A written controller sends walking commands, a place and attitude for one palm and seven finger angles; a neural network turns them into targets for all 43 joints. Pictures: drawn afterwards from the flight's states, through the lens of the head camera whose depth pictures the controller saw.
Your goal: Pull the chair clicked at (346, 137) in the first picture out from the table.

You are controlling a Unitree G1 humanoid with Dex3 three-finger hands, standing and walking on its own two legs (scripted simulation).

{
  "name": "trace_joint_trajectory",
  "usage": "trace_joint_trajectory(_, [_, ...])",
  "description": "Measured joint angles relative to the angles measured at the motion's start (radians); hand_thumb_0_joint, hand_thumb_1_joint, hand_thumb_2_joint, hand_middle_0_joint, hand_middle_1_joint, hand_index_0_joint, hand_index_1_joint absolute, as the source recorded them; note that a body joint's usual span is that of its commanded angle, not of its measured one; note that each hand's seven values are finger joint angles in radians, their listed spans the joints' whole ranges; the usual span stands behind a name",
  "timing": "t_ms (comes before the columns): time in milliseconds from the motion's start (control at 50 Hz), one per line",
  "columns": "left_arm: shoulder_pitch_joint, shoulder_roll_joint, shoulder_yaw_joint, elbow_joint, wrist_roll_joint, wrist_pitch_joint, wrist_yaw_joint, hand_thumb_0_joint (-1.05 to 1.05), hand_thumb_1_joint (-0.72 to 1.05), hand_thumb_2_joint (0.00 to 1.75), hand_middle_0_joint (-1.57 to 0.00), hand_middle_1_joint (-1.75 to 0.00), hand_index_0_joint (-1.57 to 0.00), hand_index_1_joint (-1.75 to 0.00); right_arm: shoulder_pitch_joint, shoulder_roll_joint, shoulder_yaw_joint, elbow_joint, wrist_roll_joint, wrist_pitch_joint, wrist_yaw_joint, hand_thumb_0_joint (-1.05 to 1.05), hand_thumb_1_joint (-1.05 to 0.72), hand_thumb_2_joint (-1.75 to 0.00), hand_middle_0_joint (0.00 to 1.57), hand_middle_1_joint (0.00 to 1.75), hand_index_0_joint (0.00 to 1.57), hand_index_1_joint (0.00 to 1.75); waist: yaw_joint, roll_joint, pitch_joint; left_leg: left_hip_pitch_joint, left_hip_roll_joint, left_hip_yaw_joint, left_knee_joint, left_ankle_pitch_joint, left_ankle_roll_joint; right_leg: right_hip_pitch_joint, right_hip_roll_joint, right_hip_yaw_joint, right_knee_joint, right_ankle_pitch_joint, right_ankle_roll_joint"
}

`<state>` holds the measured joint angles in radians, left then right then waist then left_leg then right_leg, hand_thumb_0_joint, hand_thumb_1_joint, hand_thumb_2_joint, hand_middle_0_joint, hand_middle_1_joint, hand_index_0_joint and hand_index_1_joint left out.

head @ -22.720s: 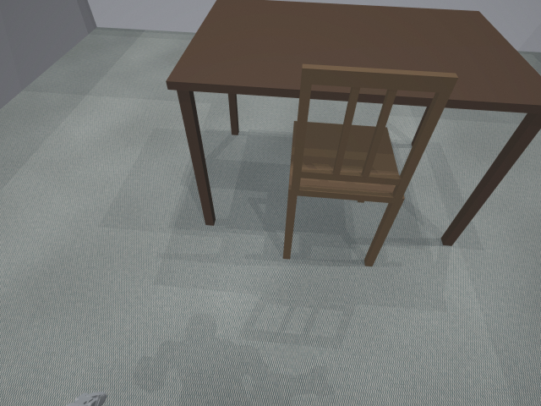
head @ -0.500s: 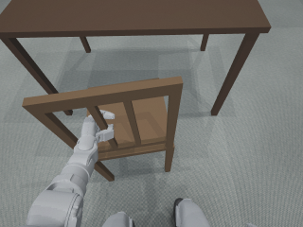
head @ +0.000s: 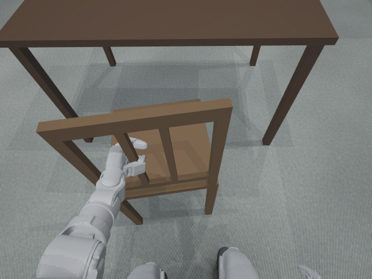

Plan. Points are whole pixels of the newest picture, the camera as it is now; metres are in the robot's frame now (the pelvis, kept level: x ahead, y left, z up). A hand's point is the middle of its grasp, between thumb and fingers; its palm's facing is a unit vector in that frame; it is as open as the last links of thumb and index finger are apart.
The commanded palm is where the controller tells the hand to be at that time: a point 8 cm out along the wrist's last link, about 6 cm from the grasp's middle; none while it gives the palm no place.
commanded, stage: step backward, pulling the chair out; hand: left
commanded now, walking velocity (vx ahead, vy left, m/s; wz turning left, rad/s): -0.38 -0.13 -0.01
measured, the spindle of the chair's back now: (135, 161) +0.39 +0.16 -0.07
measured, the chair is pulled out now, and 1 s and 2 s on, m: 0.31 0.34 0.37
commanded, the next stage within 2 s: none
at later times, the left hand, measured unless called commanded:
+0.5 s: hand (140, 169) +0.36 +0.13 -0.05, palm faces +0.07 -0.97 -0.21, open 5.5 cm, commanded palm +0.36 +0.18 -0.05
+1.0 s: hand (139, 172) +0.35 +0.13 -0.05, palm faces +0.06 -0.98 -0.21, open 5.5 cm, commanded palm +0.35 +0.18 -0.04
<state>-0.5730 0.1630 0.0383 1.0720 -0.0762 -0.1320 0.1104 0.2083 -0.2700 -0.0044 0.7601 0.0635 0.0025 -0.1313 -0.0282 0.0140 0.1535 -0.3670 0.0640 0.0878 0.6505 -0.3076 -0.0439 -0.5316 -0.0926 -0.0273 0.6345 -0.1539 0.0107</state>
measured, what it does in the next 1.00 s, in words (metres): steps on the spot: right foot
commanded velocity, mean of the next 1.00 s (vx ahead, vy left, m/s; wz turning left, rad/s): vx -0.38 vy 0.00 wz -0.02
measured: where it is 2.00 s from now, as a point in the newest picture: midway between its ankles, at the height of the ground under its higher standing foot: outside the picture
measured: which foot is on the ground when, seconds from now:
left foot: down 0.00-1.00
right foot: down 0.00-0.72, up 0.74-0.78, down 0.80-1.00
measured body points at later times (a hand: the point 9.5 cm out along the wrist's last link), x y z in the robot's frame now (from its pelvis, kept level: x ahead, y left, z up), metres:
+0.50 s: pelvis -0.02 -0.01 +0.00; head +0.06 -0.03 +0.44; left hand +0.35 +0.18 -0.03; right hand +0.06 -0.28 -0.14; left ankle +0.02 +0.15 -0.72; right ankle +0.11 -0.14 -0.72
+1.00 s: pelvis -0.04 +0.00 +0.00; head +0.05 -0.03 +0.44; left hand +0.34 +0.19 -0.03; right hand +0.04 -0.27 -0.14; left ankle -0.01 +0.15 -0.72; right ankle +0.06 -0.14 -0.72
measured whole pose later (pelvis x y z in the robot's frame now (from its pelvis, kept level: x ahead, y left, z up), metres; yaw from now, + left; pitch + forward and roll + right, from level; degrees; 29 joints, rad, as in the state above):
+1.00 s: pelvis -0.04 +0.00 +0.00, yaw -1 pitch +1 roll +1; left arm -0.61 0.20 0.08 1.08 -0.08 -0.11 0.11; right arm 0.16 -0.26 0.00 0.78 0.07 0.01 -0.12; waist -0.05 0.03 0.20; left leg -0.38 0.08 0.07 0.66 -0.29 -0.05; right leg -0.48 -0.07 -0.04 0.61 -0.15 0.01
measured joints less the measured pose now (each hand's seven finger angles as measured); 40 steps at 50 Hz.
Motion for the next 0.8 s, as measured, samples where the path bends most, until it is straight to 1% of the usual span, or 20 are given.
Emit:
trace_joint_trajectory(60, [0.002, 0.005, -0.002, -0.007, 0.003, -0.002, -0.004, 0.08, 0.67, 0.8, -0.3, -1.25, -0.5, -1.45, 0.005, 0.015, 0.002, 0.001, -0.005, 0.005, 0.008, 0.01, -0.9, -0.9, 0.2, 0.3, 0.2, 0.3, 0.01, 0.012, 0.016, 0.005, 0.019, -0.014, 0.024, -0.017, -0.012, 0.029, 0.015, -0.011, 0.01, 0.002, 0.0])
trace_joint_trajectory(100, [0.004, 0.013, 0.004, -0.008, 0.0, -0.006, -0.005, 0.08, 0.66, 0.81, -0.31, -1.24, -0.5, -1.45, 0.0, 0.025, 0.004, 0.005, -0.003, 0.008, 0.013, 0.01, -0.9, -0.9, 0.2, 0.3, 0.2, 0.3, 0.01, 0.02, 0.023, 0.005, 0.031, -0.023, 0.029, -0.019, -0.022, 0.032, 0.026, -0.02, 0.012, -0.007, -0.008])
trace_joint_trajectory(160, [0.004, 0.024, 0.018, -0.003, -0.01, -0.009, -0.004, 0.08, 0.65, 0.82, -0.33, -1.24, -0.5, -1.45, -0.014, 0.027, 0.005, 0.015, 0.001, 0.009, 0.016, 0.01, -0.9, -0.9, 0.2, 0.3, 0.2, 0.3, -0.003, 0.023, 0.018, -0.009, 0.034, -0.03, 0.028, -0.012, -0.03, 0.018, 0.027, -0.028, 0.018, -0.01, -0.019])
trace_joint_trajectory(240, [-0.01, 0.022, 0.037, 0.009, -0.015, -0.006, 0.005, 0.08, 0.66, 0.82, -0.32, -1.23, -0.5, -1.45, -0.034, 0.0, -0.003, 0.028, 0.01, 0.001, 0.013, 0.01, -0.9, -0.9, 0.2, 0.3, 0.2, 0.3, -0.026, 0.017, 0.026, -0.018, 0.012, -0.033, 0.024, -0.049, -0.013, 0.016, 0.01, -0.027, 0.002, 0.007, -0.015])
trace_joint_trajectory(280, [-0.019, 0.018, 0.036, 0.008, -0.012, 0.004, 0.009, 0.08, 0.66, 0.81, -0.31, -1.23, -0.5, -1.45, -0.036, -0.018, -0.006, 0.029, 0.012, 0.001, 0.01, 0.01, -0.9, -0.9, 0.2, 0.3, 0.2, 0.3, -0.031, 0.009, 0.032, -0.01, 0.005, -0.024, -0.002, -0.014, -0.009, 0.02, 0.0, -0.022, -0.015, 0.022, -0.008])
trace_joint_trajectory(300, [-0.023, 0.016, 0.034, 0.007, -0.011, 0.009, 0.01, 0.08, 0.67, 0.8, -0.31, -1.23, -0.5, -1.45, -0.034, -0.027, -0.008, 0.027, 0.012, 0.002, 0.007, 0.01, -0.9, -0.9, 0.2, 0.3, 0.2, 0.3, -0.032, 0.007, 0.034, -0.006, 0.005, -0.017, -0.019, 0.027, -0.007, 0.023, -0.002, -0.02, -0.024, 0.03, -0.004])
trace_joint_trajectory(340, [-0.026, 0.013, 0.023, 0.005, -0.01, 0.015, 0.011, 0.08, 0.67, 0.79, -0.3, -1.24, -0.5, -1.45, -0.026, -0.04, -0.014, 0.022, 0.012, 0.005, 0.002, 0.01, -0.9, -0.9, 0.2, 0.3, 0.2, 0.3, -0.025, 0.001, 0.033, -0.002, 0.006, -0.004, -0.033, 0.063, -0.004, 0.024, -0.003, -0.012, -0.04, 0.044, 0.004])
trace_joint_trajectory(420, [-0.016, 0.014, 0.004, -0.007, -0.007, 0.019, 0.006, 0.08, 0.67, 0.78, -0.3, -1.25, -0.5, -1.45, 0.007, -0.038, -0.016, 0.0, 0.009, 0.009, -0.004, 0.01, -0.9, -0.9, 0.2, 0.3, 0.2, 0.3, -0.004, -0.003, 0.023, -0.011, 0.016, 0.009, -0.013, 0.035, -0.004, 0.006, 0.001, -0.01, -0.011, -0.015, 0.0])
trace_joint_trajectory(460, [-0.012, 0.022, -0.001, -0.011, -0.004, 0.017, 0.002, 0.08, 0.66, 0.79, -0.3, -1.25, -0.5, -1.45, 0.018, -0.021, -0.011, -0.004, 0.007, 0.01, -0.002, 0.01, -0.9, -0.9, 0.2, 0.3, 0.2, 0.3, 0.003, -0.01, 0.028, -0.007, 0.019, 0.008, 0.011, 0.021, -0.009, 0.016, 0.0, -0.014, -0.012, 0.045, -0.005])
trace_joint_trajectory(480, [-0.008, 0.027, -0.001, -0.013, -0.003, 0.016, 0.001, 0.08, 0.66, 0.79, -0.31, -1.25, -0.5, -1.45, 0.019, -0.013, -0.007, -0.002, 0.006, 0.012, 0.001, 0.01, -0.9, -0.9, 0.2, 0.3, 0.2, 0.3, 0.004, -0.011, 0.031, -0.006, 0.024, 0.006, 0.024, 0.014, -0.013, 0.017, 0.002, -0.016, 0.0, 0.053, -0.007])
trace_joint_trajectory(540, [0.01, 0.037, 0.007, -0.015, -0.007, 0.011, 0.0, 0.07, 0.65, 0.8, -0.32, -1.26, -0.5, -1.45, 0.013, 0.006, 0.0, 0.006, 0.007, 0.015, 0.008, 0.01, -0.9, -0.9, 0.2, 0.3, 0.2, 0.3, -0.005, -0.004, 0.016, -0.026, 0.03, -0.002, 0.06, -0.03, -0.015, -0.001, 0.008, -0.02, 0.031, 0.015, -0.013])
trace_joint_trajectory(580, [0.015, 0.034, 0.02, -0.01, -0.011, 0.008, 0.006, 0.08, 0.65, 0.81, -0.32, -1.25, -0.5, -1.45, 0.003, 0.009, 0.0, 0.017, 0.007, 0.012, 0.014, 0.01, -0.9, -0.9, 0.2, 0.3, 0.2, 0.3, -0.015, 0.001, 0.008, -0.04, 0.014, -0.016, 0.083, -0.113, -0.003, -0.005, 0.005, -0.018, 0.017, 0.02, -0.014])
trace_joint_trajectory(620, [0.015, 0.025, 0.035, -0.001, -0.01, 0.007, 0.01, 0.08, 0.66, 0.8, -0.32, -1.25, -0.5, -1.45, -0.003, 0.002, 0.002, 0.026, 0.004, 0.008, 0.017, 0.01, -0.9, -0.9, 0.2, 0.3, 0.2, 0.3, -0.022, 0.005, 0.003, -0.026, -0.004, -0.029, 0.08, -0.142, 0.007, -0.002, 0.003, -0.015, -0.013, 0.042, -0.01])
trace_joint_trajectory(640, [0.013, 0.022, 0.037, 0.002, -0.007, 0.009, 0.01, 0.08, 0.66, 0.8, -0.31, -1.25, -0.5, -1.45, -0.003, -0.002, 0.004, 0.029, 0.003, 0.007, 0.017, 0.01, -0.9, -0.9, 0.2, 0.3, 0.2, 0.3, -0.026, 0.006, -0.003, -0.009, -0.01, -0.032, 0.056, -0.139, 0.011, -0.001, 0.002, -0.013, -0.028, 0.052, -0.006])
trace_joint_trajectory(660, [0.008, 0.021, 0.038, 0.005, -0.004, 0.011, 0.008, 0.08, 0.66, 0.79, -0.31, -1.25, -0.5, -1.45, -0.004, -0.003, 0.004, 0.031, 0.003, 0.005, 0.017, 0.01, -0.9, -0.9, 0.2, 0.3, 0.2, 0.3, -0.029, 0.0, -0.002, 0.0, -0.017, -0.028, 0.027, -0.103, 0.009, 0.001, -0.004, -0.009, -0.042, 0.061, -0.001])
trace_joint_trajectory(700, [0.002, 0.018, 0.033, 0.006, 0.001, 0.014, 0.005, 0.08, 0.67, 0.78, -0.3, -1.26, -0.5, -1.45, 0.003, -0.008, 0.007, 0.026, 0.002, 0.001, 0.013, 0.01, -0.9, -0.9, 0.2, 0.3, 0.2, 0.3, -0.025, -0.005, 0.0, 0.013, -0.017, -0.011, -0.024, 0.01, 0.012, 0.006, -0.008, -0.003, -0.064, 0.069, 0.007])
trace_joint_trajectory(720, [0.002, 0.016, 0.028, 0.004, 0.002, 0.014, 0.003, 0.08, 0.67, 0.78, -0.29, -1.26, -0.5, -1.45, 0.009, -0.012, 0.006, 0.02, 0.001, 0.0, 0.011, 0.01, -0.9, -0.9, 0.2, 0.3, 0.2, 0.3, -0.02, 0.0, 0.001, 0.014, -0.011, -0.006, -0.03, 0.038, 0.012, 0.0, -0.004, -0.003, -0.054, 0.034, 0.007])
trace_joint_trajectory(760, [0.003, 0.01, 0.017, -0.003, -0.001, 0.014, 0.002, 0.08, 0.67, 0.77, -0.29, -1.26, -0.5, -1.45, 0.026, -0.012, 0.002, 0.007, 0.001, 0.0, 0.009, 0.01, -0.9, -0.9, 0.2, 0.3, 0.2, 0.3, -0.011, 0.015, 0.006, 0.01, 0.002, -0.007, -0.015, 0.017, 0.009, 0.003, 0.005, -0.005, -0.002, -0.059, 0.001])
trace_joint_trajectory(780, [0.004, 0.008, 0.012, -0.005, -0.001, 0.014, 0.0, 0.08, 0.67, 0.77, -0.29, -1.26, -0.5, -1.45, 0.035, -0.008, 0.002, 0.004, 0.001, 0.0, 0.009, 0.01, -0.9, -0.9, 0.2, 0.3, 0.2, 0.3, -0.008, 0.02, 0.009, 0.01, 0.007, -0.012, -0.006, 0.003, 0.007, 0.026, 0.009, -0.007, 0.008, -0.053, -0.003])
trace_joint_trajectory(800, [0.004, 0.008, 0.008, -0.007, 0.002, 0.014, -0.004, 0.08, 0.67, 0.77, -0.29, -1.27, -0.5, -1.45, 0.044, -0.001, 0.003, 0.005, 0.0, -0.001, 0.011, 0.01, -0.9, -0.9, 0.2, 0.3, 0.2, 0.3, -0.002, 0.019, 0.008, 0.01, 0.009, -0.016, 0.004, -0.008, 0.004, 0.058, 0.01, -0.008, -0.002, -0.009, -0.004])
